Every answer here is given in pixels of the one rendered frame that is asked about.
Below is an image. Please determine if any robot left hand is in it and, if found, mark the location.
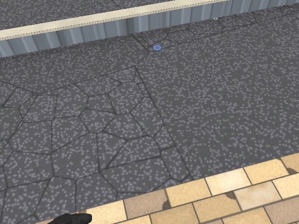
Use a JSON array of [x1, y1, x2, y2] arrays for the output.
[[48, 213, 93, 224]]

